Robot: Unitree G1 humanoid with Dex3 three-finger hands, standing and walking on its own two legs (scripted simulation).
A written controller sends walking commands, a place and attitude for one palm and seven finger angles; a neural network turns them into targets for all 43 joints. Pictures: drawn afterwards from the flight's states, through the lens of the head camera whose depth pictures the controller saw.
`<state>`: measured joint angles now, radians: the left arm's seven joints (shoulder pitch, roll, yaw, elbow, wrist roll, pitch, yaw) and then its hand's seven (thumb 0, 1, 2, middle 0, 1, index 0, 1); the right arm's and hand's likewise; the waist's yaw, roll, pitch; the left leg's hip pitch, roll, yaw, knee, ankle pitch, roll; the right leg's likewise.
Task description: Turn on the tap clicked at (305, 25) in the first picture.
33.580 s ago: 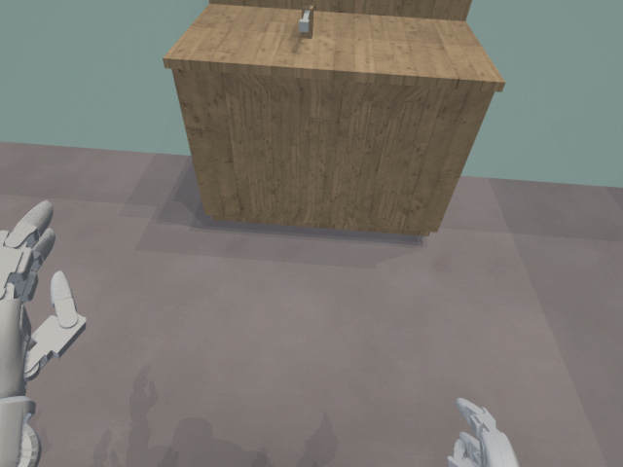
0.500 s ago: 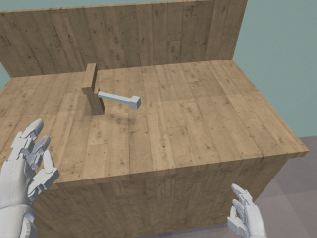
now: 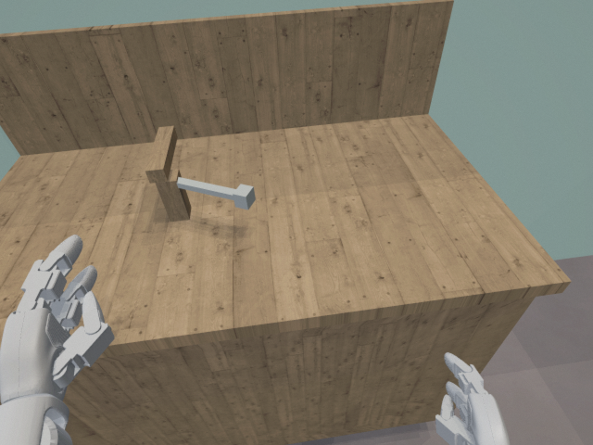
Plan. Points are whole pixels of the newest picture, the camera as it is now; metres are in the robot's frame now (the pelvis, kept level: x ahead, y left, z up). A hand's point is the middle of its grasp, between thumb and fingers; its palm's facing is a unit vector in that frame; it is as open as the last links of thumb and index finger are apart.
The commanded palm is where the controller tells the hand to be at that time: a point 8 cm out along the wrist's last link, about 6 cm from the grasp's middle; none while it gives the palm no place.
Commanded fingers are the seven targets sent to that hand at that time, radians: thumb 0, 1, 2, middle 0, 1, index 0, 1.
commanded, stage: turn the palm inward beside the body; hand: left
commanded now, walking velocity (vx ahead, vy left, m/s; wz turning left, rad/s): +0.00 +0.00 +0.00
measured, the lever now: (244, 196) +0.46 +0.16 +0.11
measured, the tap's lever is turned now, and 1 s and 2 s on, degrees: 62 62 62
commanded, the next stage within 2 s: reach beside the lever's end, fingers flat in 0.22 s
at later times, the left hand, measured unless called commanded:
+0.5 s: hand (116, 321) +0.20 +0.23 +0.15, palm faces +0.44 -0.89 -0.13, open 7.4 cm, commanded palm +0.15 +0.27 +0.15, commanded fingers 0.00 0.90 0.90 -0.20 -0.30 -0.20 -0.30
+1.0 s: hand (101, 300) +0.23 +0.27 +0.13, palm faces +0.48 -0.87 -0.10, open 7.5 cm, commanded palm +0.19 +0.30 +0.13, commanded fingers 0.00 0.90 0.90 -0.19 -0.26 -0.19 -0.26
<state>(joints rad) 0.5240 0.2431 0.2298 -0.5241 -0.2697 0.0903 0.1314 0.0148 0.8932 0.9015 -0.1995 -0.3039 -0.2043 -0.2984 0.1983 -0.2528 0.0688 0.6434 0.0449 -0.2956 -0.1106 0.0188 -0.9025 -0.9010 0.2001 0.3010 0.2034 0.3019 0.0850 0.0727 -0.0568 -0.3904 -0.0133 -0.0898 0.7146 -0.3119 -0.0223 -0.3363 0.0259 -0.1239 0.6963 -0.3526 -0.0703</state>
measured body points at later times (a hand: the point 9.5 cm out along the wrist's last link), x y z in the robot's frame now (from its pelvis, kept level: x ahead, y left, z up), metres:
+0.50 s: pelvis +0.01 -0.01 +0.00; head -0.01 -0.04 +0.45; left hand +0.17 +0.27 +0.15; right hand +0.21 -0.22 -0.07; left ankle +0.04 +0.13 -0.72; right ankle +0.02 -0.07 -0.72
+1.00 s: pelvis +0.00 +0.00 +0.00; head +0.00 -0.02 +0.45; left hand +0.20 +0.31 +0.14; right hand +0.20 -0.22 -0.07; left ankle +0.04 +0.14 -0.72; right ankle +0.02 -0.07 -0.72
